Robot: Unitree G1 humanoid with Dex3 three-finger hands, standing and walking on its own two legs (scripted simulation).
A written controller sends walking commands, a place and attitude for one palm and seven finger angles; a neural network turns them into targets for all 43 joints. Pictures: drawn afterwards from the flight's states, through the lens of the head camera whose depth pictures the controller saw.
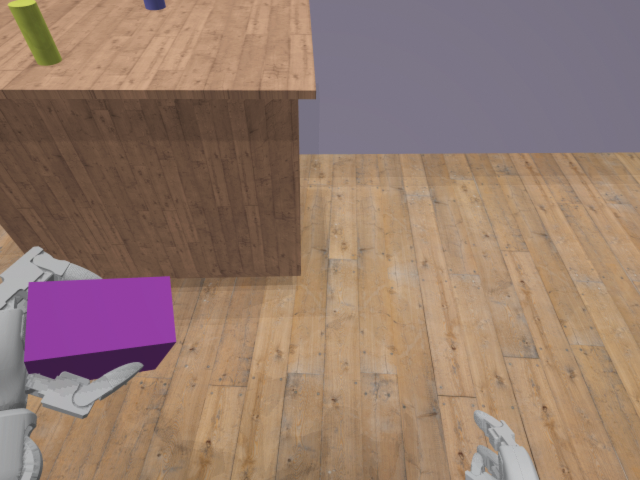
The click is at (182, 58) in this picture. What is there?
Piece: table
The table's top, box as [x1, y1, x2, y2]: [0, 0, 315, 98]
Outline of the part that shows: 0,0 0,98 315,98 315,83 308,0 164,0 166,6 160,10 146,9 144,7 143,0 35,0 62,58 60,62 48,66 41,66 36,63 7,6 8,2 15,0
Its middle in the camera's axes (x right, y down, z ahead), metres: -0.53 -0.58 +1.10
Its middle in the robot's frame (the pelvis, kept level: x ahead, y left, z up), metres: +1.19 +0.61 +0.06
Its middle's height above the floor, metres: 0.83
